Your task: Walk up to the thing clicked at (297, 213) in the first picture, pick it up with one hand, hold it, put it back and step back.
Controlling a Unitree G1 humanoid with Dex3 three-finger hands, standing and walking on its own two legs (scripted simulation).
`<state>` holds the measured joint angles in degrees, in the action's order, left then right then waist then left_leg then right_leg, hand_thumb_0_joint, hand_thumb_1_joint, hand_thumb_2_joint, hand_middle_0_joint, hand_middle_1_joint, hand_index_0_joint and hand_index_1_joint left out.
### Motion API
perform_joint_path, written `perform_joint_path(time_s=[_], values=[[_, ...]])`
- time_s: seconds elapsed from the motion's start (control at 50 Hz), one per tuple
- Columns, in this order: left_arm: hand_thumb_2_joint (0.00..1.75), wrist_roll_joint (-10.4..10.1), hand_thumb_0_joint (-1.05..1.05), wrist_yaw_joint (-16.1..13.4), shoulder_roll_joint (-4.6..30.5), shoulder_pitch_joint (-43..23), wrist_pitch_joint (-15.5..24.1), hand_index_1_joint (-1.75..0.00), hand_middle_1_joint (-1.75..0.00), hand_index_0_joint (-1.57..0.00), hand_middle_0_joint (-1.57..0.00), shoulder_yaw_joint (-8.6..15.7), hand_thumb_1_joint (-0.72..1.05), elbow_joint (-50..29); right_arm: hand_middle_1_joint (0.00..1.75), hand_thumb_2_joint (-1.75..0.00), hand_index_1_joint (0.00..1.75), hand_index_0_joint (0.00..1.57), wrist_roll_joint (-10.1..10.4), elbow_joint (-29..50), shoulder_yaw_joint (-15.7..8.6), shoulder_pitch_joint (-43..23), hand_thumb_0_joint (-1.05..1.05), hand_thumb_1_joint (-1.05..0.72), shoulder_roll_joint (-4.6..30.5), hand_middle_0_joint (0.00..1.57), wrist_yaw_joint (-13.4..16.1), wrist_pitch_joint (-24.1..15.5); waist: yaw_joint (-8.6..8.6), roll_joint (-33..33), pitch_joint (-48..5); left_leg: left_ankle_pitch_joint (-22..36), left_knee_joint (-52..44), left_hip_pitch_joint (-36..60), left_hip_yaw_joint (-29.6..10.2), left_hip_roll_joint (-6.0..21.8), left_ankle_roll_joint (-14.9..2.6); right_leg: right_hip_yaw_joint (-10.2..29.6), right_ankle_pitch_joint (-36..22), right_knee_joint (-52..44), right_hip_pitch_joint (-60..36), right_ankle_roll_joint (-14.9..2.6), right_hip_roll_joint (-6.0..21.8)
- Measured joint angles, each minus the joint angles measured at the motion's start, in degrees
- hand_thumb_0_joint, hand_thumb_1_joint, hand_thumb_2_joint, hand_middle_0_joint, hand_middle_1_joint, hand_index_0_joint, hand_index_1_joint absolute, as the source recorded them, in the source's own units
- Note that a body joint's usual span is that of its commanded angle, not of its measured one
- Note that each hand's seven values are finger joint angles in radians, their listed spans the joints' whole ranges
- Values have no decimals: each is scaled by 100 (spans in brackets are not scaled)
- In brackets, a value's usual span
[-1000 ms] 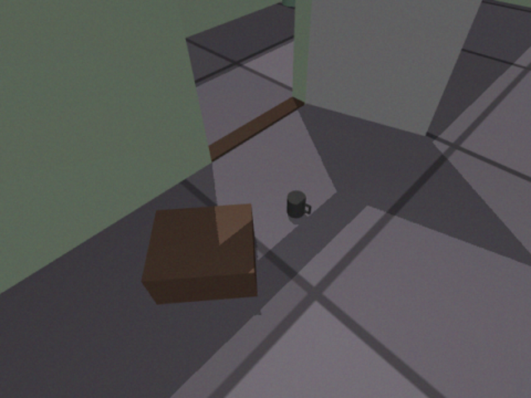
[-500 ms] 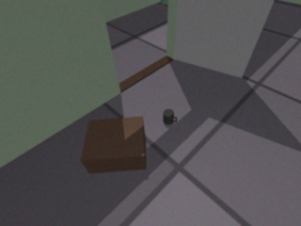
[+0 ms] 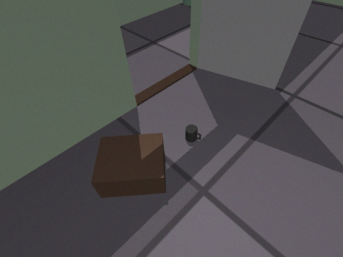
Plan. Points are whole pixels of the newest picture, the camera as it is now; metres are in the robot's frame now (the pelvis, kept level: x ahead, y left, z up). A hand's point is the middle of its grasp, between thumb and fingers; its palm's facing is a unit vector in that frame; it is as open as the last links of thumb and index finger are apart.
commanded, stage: stand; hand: left
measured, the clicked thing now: (193, 134) +1.07 -0.11 -0.73
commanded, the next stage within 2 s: walk up in 0.12 s
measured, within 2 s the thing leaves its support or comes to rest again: neither
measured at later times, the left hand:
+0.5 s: hand out of the picture +0.16 +0.20 -0.16, palm faces -0.14 -0.89 -0.43, open 7.3 cm
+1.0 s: hand (139, 178) +0.40 +0.15 -0.17, palm faces -0.32 -0.88 -0.34, open 7.4 cm
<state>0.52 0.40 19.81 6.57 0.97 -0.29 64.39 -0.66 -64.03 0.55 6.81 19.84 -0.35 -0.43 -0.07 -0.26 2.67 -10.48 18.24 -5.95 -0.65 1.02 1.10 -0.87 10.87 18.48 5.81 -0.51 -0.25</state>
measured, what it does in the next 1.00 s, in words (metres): walks ahead, turning right: right foot, then left foot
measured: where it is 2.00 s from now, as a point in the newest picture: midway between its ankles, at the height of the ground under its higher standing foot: (210, 202)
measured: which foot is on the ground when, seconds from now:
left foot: down 0.00-0.44, up 0.46-0.82, down 0.84-1.00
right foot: down 0.00-0.18, up 0.20-0.40, down 0.42-0.86, up 0.88-1.00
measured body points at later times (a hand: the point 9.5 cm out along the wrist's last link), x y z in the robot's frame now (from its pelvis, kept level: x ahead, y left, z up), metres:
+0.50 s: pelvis +0.07 -0.08 -0.04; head +0.07 -0.11 +0.41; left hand +0.17 +0.25 -0.13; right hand +0.07 -0.43 -0.16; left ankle +0.01 +0.10 -0.72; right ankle +0.11 -0.21 -0.75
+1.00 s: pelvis +0.27 -0.10 -0.02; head +0.29 -0.08 +0.43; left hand +0.42 +0.19 -0.14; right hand +0.25 -0.42 -0.11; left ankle +0.32 +0.00 -0.75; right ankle +0.20 -0.22 -0.67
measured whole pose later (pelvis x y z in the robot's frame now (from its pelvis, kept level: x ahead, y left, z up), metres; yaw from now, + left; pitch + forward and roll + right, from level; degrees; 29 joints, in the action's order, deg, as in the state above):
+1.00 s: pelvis +0.27 -0.10 -0.02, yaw -16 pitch -3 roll -1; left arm 0.2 2.0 25.1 17.9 3.1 2.3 50.2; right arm -1.1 -47.1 -3.2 17.2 21.5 -2.9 -4.9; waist -1.7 2.7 4.4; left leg -15.9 32.4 -14.0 5.9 3.4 -1.0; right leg 3.3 24.4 64.1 23.5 -2.6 -2.1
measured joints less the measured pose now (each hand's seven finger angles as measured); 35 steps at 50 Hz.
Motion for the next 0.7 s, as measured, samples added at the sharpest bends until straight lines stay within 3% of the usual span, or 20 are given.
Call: perform_joint_path(time_s=[0.14, 0.18, 0.22, 0.26, 0.3, 0.4, 0.44, 0.46, 0.5, 0.56, 0.62, 0.7], values=[[90, 39, 1, 45, 8, 55, -29, -30, -30, -21, -20, 61, 91, -93, 30, -89, 30, 20, -33, 58, -45, 28, 1, -90, -2, 21, -25, -6, 11, 6, -18, -124, 78, -23, 42, -2, -53, 37, 99, 113, 54, -26, 0], [90, 118, 1, 171, 73, 264, -61, -30, -30, -21, -20, 194, 91, -288, 30, -89, 30, 20, -110, 246, -159, 135, 1, -90, -1, 21, -83, -116, 41, 71, -79, -577, 382, -100, 186, -7, -177, 176, 762, 716, 317, -105, -5], [90, 172, 1, 269, 157, 444, -158, -30, -30, -21, -20, 295, 91, -376, 30, -89, 30, 21, -147, 457, -268, 269, 1, -90, 46, 21, -107, -242, 14, 87, -160, -500, 429, -98, 342, 42, -225, 215, 1252, 1802, 818, -113, -20], [90, 193, 1, 339, 270, 519, -213, -30, -30, -21, -20, 363, 91, -438, 30, -89, 30, 21, -168, 606, -355, 412, 0, -90, 115, 21, -95, -333, -74, 99, -127, -439, 428, -32, 409, 104, -183, 254, 1300, 2661, 1270, -100, 27], [90, 177, 1, 408, 408, 556, -200, -30, -30, -21, -20, 427, 91, -547, 30, -89, 30, 21, -199, 685, -404, 594, 0, -90, 183, 21, -92, -357, -117, 169, -64, -511, 369, 104, 449, 137, -124, 315, 1269, 2940, 1565, -67, 186], [90, 136, 1, 568, 558, 741, -94, -30, -30, -21, -20, 547, 91, -850, 30, -89, 30, 21, -273, 732, -544, 851, 1, -90, 499, 21, -162, -226, -59, 72, 78, -978, 686, 396, 662, 440, 59, 192, 864, 2046, 1649, -43, 547], [90, 145, 1, 551, 584, 829, 2, -30, -30, -21, -20, 594, 91, -901, 30, -89, 30, 21, -271, 777, -581, 870, 1, -90, 628, 21, -160, -159, -58, -69, 132, -1495, 1410, 283, 645, 679, -66, 80, 197, 1842, 1517, 52, 458], [90, 161, 1, 508, 550, 843, 53, -30, -30, -21, -20, 619, 91, -927, 30, -89, 30, 21, -263, 787, -594, 863, 1, -90, 688, 21, -141, -114, -69, -231, 184, -1788, 2044, 85, 457, 817, -202, -33, 280, 2056, 1510, 77, 310], [90, 165, 1, 421, 468, 911, 109, -30, -30, -21, -20, 623, 91, -1030, 30, -89, 30, 20, -203, 799, -583, 838, 1, -90, 692, 21, -128, 1, 1, -326, 199, -2055, 3377, -486, 95, 617, -240, -114, 598, 2301, 1473, 32, 170], [90, 87, 1, 378, 290, 1067, 107, -30, -30, -21, -20, 511, 91, -1112, 30, -89, 30, 20, -119, 863, -512, 715, 1, -90, 652, 20, -190, 2, 143, -334, 216, -1817, 4301, -1218, 174, 290, -252, -36, 632, 1955, 1150, -125, 47], [90, 43, 1, 352, 186, 1231, 123, -30, -30, -21, -20, 408, 91, -1146, 30, -89, 30, 20, -58, 1048, -448, 657, 1, -91, 568, 20, -256, -99, 222, -308, 225, -1389, 4108, -1729, 313, 264, -278, 45, 515, 1446, 774, -170, -65], [90, 23, 1, 326, 186, 1424, 161, -30, -30, -21, -20, 356, 90, -1210, 30, -89, 30, 20, -105, 1277, -409, 694, 1, -90, 449, 21, -359, -151, 275, -212, 181, -1073, 3159, -2012, 229, 349, -209, 142, 602, 1151, 441, -192, -196]])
